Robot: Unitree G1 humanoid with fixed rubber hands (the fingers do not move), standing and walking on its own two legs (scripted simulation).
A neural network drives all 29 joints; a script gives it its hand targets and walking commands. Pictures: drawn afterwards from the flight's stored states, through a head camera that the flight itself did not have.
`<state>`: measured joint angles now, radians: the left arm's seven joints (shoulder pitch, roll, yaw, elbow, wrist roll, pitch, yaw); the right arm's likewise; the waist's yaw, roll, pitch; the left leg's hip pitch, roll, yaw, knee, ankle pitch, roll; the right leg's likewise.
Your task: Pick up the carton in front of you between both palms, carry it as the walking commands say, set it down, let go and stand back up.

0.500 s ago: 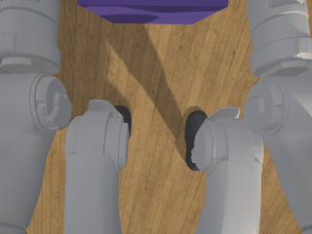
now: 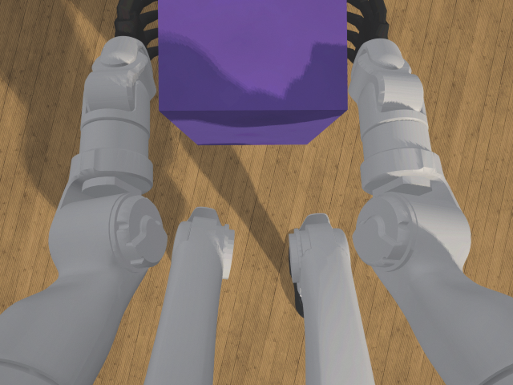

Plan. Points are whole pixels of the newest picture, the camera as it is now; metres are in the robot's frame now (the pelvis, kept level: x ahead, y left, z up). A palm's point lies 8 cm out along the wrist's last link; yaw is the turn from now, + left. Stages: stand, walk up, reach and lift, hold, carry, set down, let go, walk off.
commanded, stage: reach and lift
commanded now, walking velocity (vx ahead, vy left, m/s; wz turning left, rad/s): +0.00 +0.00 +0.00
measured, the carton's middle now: (252, 66) +0.54 +0.03 -0.14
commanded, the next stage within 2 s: none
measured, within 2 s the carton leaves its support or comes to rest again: neither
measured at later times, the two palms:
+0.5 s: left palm (86, 12) +0.49 +0.17 +0.07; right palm (440, 22) +0.50 -0.13 +0.07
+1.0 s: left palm out of the picture +0.44 +0.16 +0.22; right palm out of the picture +0.45 -0.14 +0.22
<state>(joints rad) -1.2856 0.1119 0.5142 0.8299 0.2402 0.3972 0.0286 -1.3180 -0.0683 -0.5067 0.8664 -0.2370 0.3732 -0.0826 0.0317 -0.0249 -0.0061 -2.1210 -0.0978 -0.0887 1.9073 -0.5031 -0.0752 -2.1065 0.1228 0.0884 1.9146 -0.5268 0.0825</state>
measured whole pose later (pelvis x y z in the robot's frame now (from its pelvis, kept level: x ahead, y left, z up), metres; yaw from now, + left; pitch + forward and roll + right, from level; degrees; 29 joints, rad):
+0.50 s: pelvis +0.03 +0.00 +0.11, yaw +0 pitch +40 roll +0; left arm -0.94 -0.02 0.45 0.62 0.23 0.43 0.03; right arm -0.94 0.04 -0.45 0.64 -0.21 0.41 -0.06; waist 0.02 -0.02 -0.20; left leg -1.77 -0.10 -0.11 1.54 -0.48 -0.06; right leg -1.75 0.11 0.11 1.54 -0.50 0.07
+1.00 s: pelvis +0.07 +0.00 +0.25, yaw +1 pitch +24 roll +0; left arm -0.55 -0.11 0.39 0.57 0.23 0.38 0.02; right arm -0.55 0.13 -0.39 0.59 -0.22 0.35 -0.04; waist 0.01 -0.02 -0.19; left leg -1.04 -0.08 -0.13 1.01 -0.38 -0.04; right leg -1.03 0.08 0.13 1.02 -0.40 0.04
